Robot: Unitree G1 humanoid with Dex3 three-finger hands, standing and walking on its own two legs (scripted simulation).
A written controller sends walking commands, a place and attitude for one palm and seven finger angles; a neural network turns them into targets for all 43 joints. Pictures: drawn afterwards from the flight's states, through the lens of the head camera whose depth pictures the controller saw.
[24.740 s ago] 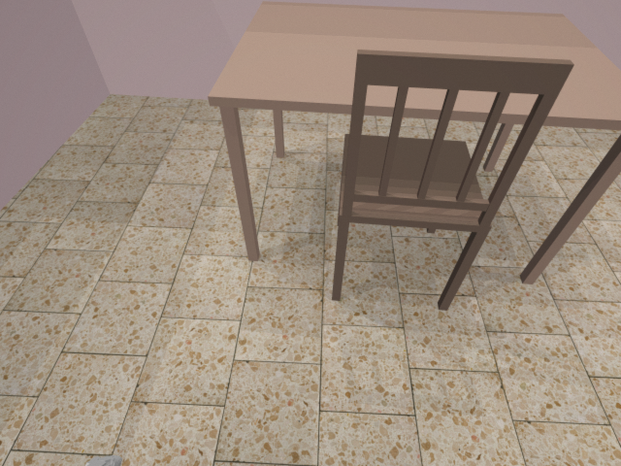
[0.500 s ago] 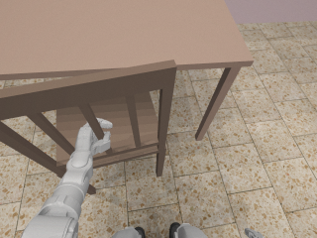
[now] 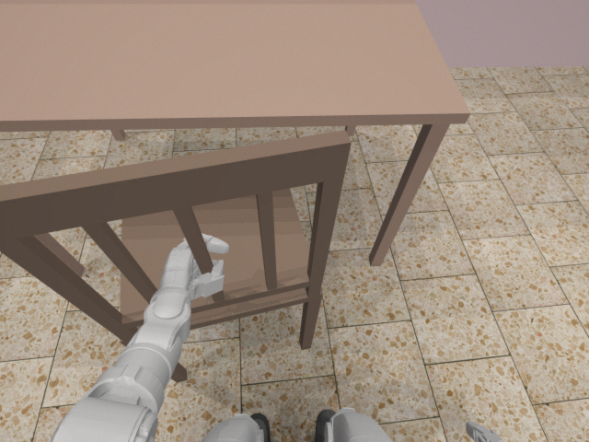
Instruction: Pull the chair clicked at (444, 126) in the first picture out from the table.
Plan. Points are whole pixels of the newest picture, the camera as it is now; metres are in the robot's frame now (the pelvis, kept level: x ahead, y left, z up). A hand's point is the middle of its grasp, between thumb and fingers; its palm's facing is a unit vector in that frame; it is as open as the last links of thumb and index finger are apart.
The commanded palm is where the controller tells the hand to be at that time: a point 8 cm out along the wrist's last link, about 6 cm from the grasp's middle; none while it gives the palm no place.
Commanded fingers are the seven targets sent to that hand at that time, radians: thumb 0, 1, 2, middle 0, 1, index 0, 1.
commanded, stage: step backward, pulling the chair out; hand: left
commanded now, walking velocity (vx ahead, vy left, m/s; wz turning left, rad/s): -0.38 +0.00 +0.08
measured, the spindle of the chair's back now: (203, 260) +0.38 +0.15 -0.05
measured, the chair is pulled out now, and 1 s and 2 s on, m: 0.18 0.22 0.27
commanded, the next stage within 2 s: none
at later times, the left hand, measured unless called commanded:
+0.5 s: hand (206, 300) +0.32 +0.14 -0.06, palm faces +0.00 -0.98 -0.20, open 5.2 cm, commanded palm +0.32 +0.19 -0.05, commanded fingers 0.00 0.90 0.90 -0.50 -1.45 -0.50 -1.45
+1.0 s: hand (204, 304) +0.31 +0.14 -0.06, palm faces +0.01 -0.98 -0.22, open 5.3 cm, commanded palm +0.30 +0.20 -0.05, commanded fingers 0.00 0.90 0.90 -0.50 -1.45 -0.50 -1.45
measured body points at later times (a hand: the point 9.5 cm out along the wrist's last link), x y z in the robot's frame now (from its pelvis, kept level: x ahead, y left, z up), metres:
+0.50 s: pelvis -0.04 +0.01 +0.00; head +0.04 +0.01 +0.44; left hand +0.31 +0.19 -0.04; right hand +0.06 -0.25 -0.13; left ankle -0.06 +0.16 -0.72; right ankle +0.10 -0.10 -0.72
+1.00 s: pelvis -0.06 +0.01 -0.01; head +0.02 +0.00 +0.43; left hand +0.31 +0.19 -0.04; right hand +0.02 -0.25 -0.14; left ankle -0.06 +0.16 -0.72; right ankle +0.10 -0.10 -0.72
